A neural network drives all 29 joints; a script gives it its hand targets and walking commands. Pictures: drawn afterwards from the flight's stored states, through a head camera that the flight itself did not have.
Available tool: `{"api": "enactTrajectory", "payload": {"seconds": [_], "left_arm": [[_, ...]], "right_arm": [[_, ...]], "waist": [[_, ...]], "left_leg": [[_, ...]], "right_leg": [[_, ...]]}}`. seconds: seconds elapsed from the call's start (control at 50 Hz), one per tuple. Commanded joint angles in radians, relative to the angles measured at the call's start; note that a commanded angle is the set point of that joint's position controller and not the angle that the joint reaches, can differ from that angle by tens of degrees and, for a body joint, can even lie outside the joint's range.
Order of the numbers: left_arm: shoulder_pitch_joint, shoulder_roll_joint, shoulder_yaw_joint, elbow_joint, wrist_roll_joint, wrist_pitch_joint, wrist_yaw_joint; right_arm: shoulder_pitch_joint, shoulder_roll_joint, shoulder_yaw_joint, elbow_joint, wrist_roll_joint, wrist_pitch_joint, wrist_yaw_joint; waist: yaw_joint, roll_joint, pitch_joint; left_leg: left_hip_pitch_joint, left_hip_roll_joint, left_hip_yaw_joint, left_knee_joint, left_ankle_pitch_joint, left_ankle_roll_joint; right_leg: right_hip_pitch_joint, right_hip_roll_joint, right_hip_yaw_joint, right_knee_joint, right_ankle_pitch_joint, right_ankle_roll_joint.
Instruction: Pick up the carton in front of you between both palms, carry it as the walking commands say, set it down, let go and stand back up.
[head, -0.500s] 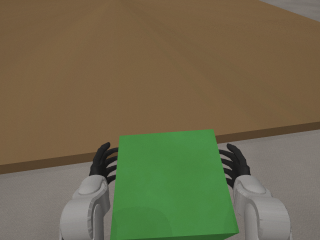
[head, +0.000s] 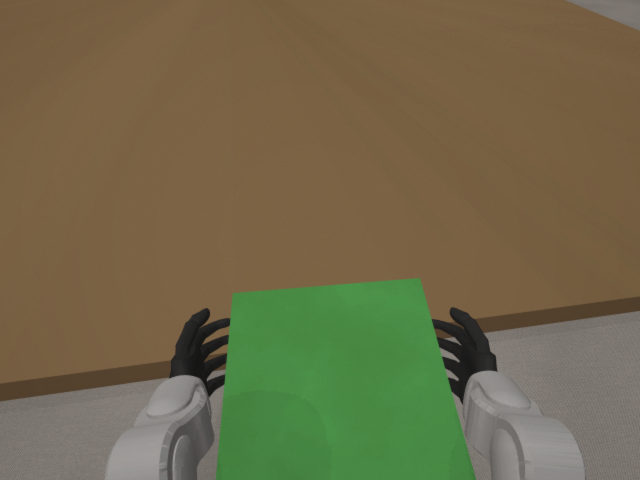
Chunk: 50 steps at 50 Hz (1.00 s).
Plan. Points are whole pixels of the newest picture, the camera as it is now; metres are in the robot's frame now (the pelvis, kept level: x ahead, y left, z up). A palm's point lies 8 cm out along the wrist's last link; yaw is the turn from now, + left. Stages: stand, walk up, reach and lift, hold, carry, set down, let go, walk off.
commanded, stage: carry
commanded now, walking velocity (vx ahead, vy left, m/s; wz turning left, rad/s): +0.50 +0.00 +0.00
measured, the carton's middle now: (336, 412) +0.23 +0.00 +0.00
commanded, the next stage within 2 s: none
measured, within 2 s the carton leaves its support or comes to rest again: neither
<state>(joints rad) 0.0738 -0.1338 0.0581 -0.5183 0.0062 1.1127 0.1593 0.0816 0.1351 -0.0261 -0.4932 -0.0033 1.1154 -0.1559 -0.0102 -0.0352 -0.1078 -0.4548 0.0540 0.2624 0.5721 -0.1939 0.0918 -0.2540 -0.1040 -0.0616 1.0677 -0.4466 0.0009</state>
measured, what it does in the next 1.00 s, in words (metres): walks ahead: right foot, then left foot 0.09 m higher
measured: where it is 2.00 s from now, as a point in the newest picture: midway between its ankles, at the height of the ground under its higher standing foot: (301, 193)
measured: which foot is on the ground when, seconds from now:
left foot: down 0.00-0.44, up 0.46-0.76, down 0.78-0.86, up 0.88-0.96, down 0.98-1.00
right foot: up 0.00-0.40, down 0.42-1.00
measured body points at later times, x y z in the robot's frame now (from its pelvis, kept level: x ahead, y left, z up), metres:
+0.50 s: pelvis +0.32 -0.04 -0.01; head +0.35 -0.05 +0.44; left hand +0.65 +0.14 +0.12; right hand +0.67 -0.17 +0.11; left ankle +0.13 +0.08 -0.63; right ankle +0.43 -0.10 -0.72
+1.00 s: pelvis +0.70 +0.02 -0.01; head +0.74 +0.02 +0.43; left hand +1.03 +0.21 +0.11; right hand +1.06 -0.11 +0.10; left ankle +0.76 +0.11 -0.63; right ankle +0.44 -0.10 -0.70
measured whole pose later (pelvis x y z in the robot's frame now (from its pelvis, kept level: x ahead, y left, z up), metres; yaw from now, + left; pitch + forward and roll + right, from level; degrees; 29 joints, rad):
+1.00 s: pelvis +0.70 +0.02 -0.01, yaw -2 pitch +7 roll +1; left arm -0.45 -0.12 0.22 -0.25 -0.05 1.07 0.24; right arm -0.47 0.15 -0.29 -0.24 -0.06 1.07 -0.24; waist 0.16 -0.01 -0.03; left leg -0.87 -0.03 0.07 1.31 -0.67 0.18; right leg 0.00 -0.07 -0.08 0.59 -0.49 -0.02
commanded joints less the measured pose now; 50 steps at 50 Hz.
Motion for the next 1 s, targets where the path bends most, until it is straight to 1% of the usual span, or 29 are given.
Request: {"api": "enactTrajectory", "payload": {"seconds": [0.0,0.02,0.04,0.08,0.14,0.22,0.32,0.34,0.36,0.38,0.4,0.42,0.44,0.46,0.48,0.5,0.54,0.64,0.7,0.72,0.78,0.8,0.84,0.88,0.9,0.92,0.94,0.96,0.98], "left_arm": [[-0.345,-0.694,-0.614,-0.142,-0.204,-0.011,-0.064],[-0.343,-0.712,-0.616,-0.139,-0.196,-0.016,-0.069],[-0.339,-0.714,-0.611,-0.128,-0.181,-0.02,-0.071],[-0.328,-0.702,-0.606,-0.118,-0.158,-0.022,-0.067],[-0.361,-0.652,-0.587,-0.113,-0.14,-0.008,-0.047],[-0.483,-0.538,-0.535,-0.1,-0.158,0.018,-0.004],[-0.702,-0.423,-0.437,-0.002,-0.181,0.03,0.057],[-0.743,-0.419,-0.416,0.024,-0.186,0.027,0.063],[-0.771,-0.417,-0.392,0.059,-0.19,0.024,0.069],[-0.788,-0.411,-0.366,0.101,-0.192,0.02,0.075],[-0.811,-0.405,-0.341,0.133,-0.187,0.017,0.082],[-0.884,-0.382,-0.32,0.153,-0.193,0.014,0.091],[-0.905,-0.429,-0.338,0.181,-0.213,0.008,0.095],[-0.96,-0.46,-0.339,0.172,-0.226,-0.005,0.092],[-1.012,-0.503,-0.348,0.174,-0.235,-0.017,0.087],[-1.068,-0.542,-0.365,0.162,-0.244,-0.031,0.079],[-1.132,-0.593,-0.373,0.176,-0.24,-0.052,0.064],[-1.113,-0.638,-0.39,0.222,-0.213,-0.065,0.03],[-1.085,-0.649,-0.399,0.211,-0.201,-0.061,0.019],[-1.072,-0.647,-0.402,0.203,-0.198,-0.058,0.017],[-1.044,-0.63,-0.412,0.181,-0.188,-0.045,0.021],[-1.06,-0.628,-0.423,0.174,-0.195,-0.04,0.021],[-1.056,-0.609,-0.441,0.186,-0.218,-0.032,0.025],[-1.063,-0.607,-0.459,0.202,-0.258,-0.03,0.026],[-1.046,-0.606,-0.469,0.204,-0.276,-0.035,0.026],[-1.051,-0.611,-0.48,0.191,-0.297,-0.037,0.024],[-1.087,-0.625,-0.493,0.171,-0.319,-0.04,0.018],[-1.123,-0.648,-0.505,0.162,-0.327,-0.05,0.008],[-1.213,-0.693,-0.507,0.145,-0.329,-0.055,-0.004]], "right_arm": [[-0.389,0.685,0.579,-0.211,0.2,-0.031,0.055],[-0.404,0.696,0.591,-0.218,0.208,-0.034,0.066],[-0.419,0.7,0.602,-0.218,0.213,-0.035,0.076],[-0.411,0.674,0.607,-0.206,0.217,-0.028,0.089],[-0.431,0.605,0.586,-0.19,0.219,-0.012,0.083],[-0.512,0.488,0.51,-0.154,0.205,0.009,0.029],[-0.703,0.391,0.394,-0.033,0.163,0.015,-0.067],[-0.756,0.394,0.383,-0.014,0.162,0.014,-0.08],[-0.814,0.399,0.375,0.002,0.163,0.013,-0.092],[-0.859,0.402,0.368,0.018,0.163,0.013,-0.102],[-0.905,0.394,0.349,0.04,0.159,0.012,-0.115],[-0.923,0.413,0.34,0.051,0.163,0.012,-0.12],[-0.976,0.417,0.322,0.063,0.168,0.01,-0.124],[-1.044,0.462,0.317,0.082,0.179,0.003,-0.125],[-1.083,0.501,0.303,0.111,0.179,-0.009,-0.122],[-1.111,0.532,0.297,0.131,0.18,-0.022,-0.115],[-1.151,0.573,0.292,0.175,0.16,-0.041,-0.098],[-1.149,0.624,0.326,0.23,0.133,-0.064,-0.07],[-1.139,0.642,0.347,0.205,0.141,-0.064,-0.056],[-1.138,0.642,0.351,0.192,0.144,-0.062,-0.053],[-1.121,0.624,0.344,0.173,0.136,-0.051,-0.054],[-1.121,0.615,0.334,0.181,0.126,-0.045,-0.057],[-1.09,0.594,0.317,0.209,0.111,-0.032,-0.06],[-1.072,0.559,0.273,0.223,0.088,-0.027,-0.071],[-1.065,0.534,0.26,0.222,0.075,-0.025,-0.077],[-1.048,0.518,0.238,0.224,0.07,-0.028,-0.081],[-1.028,0.494,0.215,0.219,0.052,-0.035,-0.087],[-0.973,0.499,0.194,0.231,0.031,-0.04,-0.092],[-0.996,0.534,0.208,0.234,0.022,-0.055,-0.088]], "waist": [[-0.004,0.074,-0.233],[0.002,0.082,-0.222],[0.003,0.113,-0.214],[0.001,0.143,-0.181],[-0.003,0.158,-0.121],[-0.011,0.165,-0.049],[-0.012,0.186,-0.002],[0.006,0.189,-0.029],[0.043,0.172,-0.086],[0.086,0.093,-0.171],[0.116,-0.034,-0.258],[0.084,-0.274,-0.357],[0.087,-0.305,-0.363],[0.077,-0.25,-0.351],[0.073,-0.119,-0.344],[0.065,-0.04,-0.34],[0.056,-0.057,-0.359],[0.067,-0.062,-0.342],[0.089,-0.107,-0.338],[0.097,-0.106,-0.324],[0.142,-0.088,-0.274],[0.178,-0.067,-0.232],[0.242,-0.087,-0.183],[0.286,-0.122,-0.171],[0.29,-0.117,-0.184],[0.244,-0.052,-0.192],[0.132,0.006,-0.256],[-0.003,-0.126,-0.371],[-0.183,-0.036,-0.445]], "left_leg": [[0.518,0.322,-0.507,-0.334,0.08,0.069],[0.446,0.293,-0.431,-0.362,0.025,0.033],[0.415,0.271,-0.378,-0.385,-0.005,0.019],[0.4,0.247,-0.304,-0.425,-0.037,0.02],[0.435,0.222,-0.233,-0.45,0.019,0.034],[0.439,0.185,-0.15,-0.409,0.131,0.047],[0.444,0.192,-0.119,-0.348,0.198,0.033],[0.453,0.188,-0.104,-0.282,0.296,0.022],[0.448,0.165,-0.065,-0.159,0.424,0.003],[0.401,0.104,-0.024,0.078,0.482,-0.028],[0.256,0.056,-0.038,0.342,0.275,-0.048],[-0.068,-0.087,-0.112,0.656,-0.151,-0.085],[-0.202,-0.097,-0.226,0.806,-0.293,-0.064],[-0.252,-0.047,-0.269,0.878,-0.273,-0.031],[-0.265,-0.021,-0.276,0.871,-0.233,-0.018],[-0.249,0.013,-0.288,0.809,-0.181,-0.016],[-0.217,0.027,-0.27,0.727,-0.133,-0.024],[-0.351,0.026,-0.221,0.534,-0.098,-0.051],[-0.404,0.0,-0.154,0.512,-0.078,-0.049],[-0.443,-0.001,-0.146,0.515,-0.081,-0.045],[-0.718,0.011,-0.14,0.687,-0.183,-0.013],[-0.897,-0.012,-0.109,0.801,-0.289,-0.002],[-1.229,-0.013,-0.164,0.994,-0.559,0.032],[-1.46,-0.032,-0.213,1.131,-0.734,0.038],[-1.423,-0.013,-0.26,1.075,-0.788,0.055],[-1.223,-0.002,-0.231,0.841,-0.747,0.068],[-0.64,0.003,-0.242,0.394,-0.542,0.093],[0.064,-0.105,-0.119,0.274,-0.203,0.068],[0.463,-0.16,-0.252,0.28,-0.136,0.105]], "right_leg": [[-0.428,-0.039,0.065,0.188,0.108,-0.044],[-0.386,-0.051,0.059,0.117,0.161,-0.043],[-0.363,-0.039,0.031,0.068,0.198,-0.042],[-0.37,-0.03,-0.003,-0.033,0.248,-0.028],[-0.434,-0.023,-0.047,-0.197,0.334,-0.007],[-0.436,0.006,-0.1,-0.364,0.416,-0.015],[-0.332,0.027,-0.105,-0.481,0.431,-0.066],[-0.263,0.041,-0.12,-0.487,0.403,-0.079],[-0.134,0.084,-0.168,-0.507,0.36,-0.084],[0.07,0.148,-0.2,-0.542,0.282,-0.078],[0.258,0.019,-0.009,-0.589,0.142,-0.079],[0.479,-0.277,0.553,-0.721,-0.009,-0.234],[0.497,-0.287,0.664,-0.812,0.031,-0.266],[0.467,-0.26,0.562,-0.762,0.176,-0.255],[0.424,-0.229,0.457,-0.712,0.305,-0.235],[0.367,-0.206,0.362,-0.699,0.375,-0.207],[0.325,-0.185,0.262,-0.711,0.417,-0.186],[0.411,-0.171,0.163,-0.71,0.598,-0.224],[0.493,-0.14,0.098,-0.656,0.746,-0.224],[0.518,-0.136,0.092,-0.641,0.786,-0.227],[0.719,-0.178,0.185,-0.619,0.822,-0.262],[0.859,-0.173,0.234,-0.596,0.949,-0.27],[1.123,-0.208,0.353,-0.492,1.242,-0.28],[1.298,-0.226,0.391,-0.434,1.373,-0.268],[1.269,-0.232,0.388,-0.419,1.441,-0.25],[1.121,-0.207,0.311,-0.453,1.398,-0.219],[0.726,-0.116,0.116,-0.416,1.4,-0.137],[0.271,-0.133,0.07,-0.439,1.338,-0.125],[-0.042,-0.04,-0.004,-0.091,1.354,-0.082]]}}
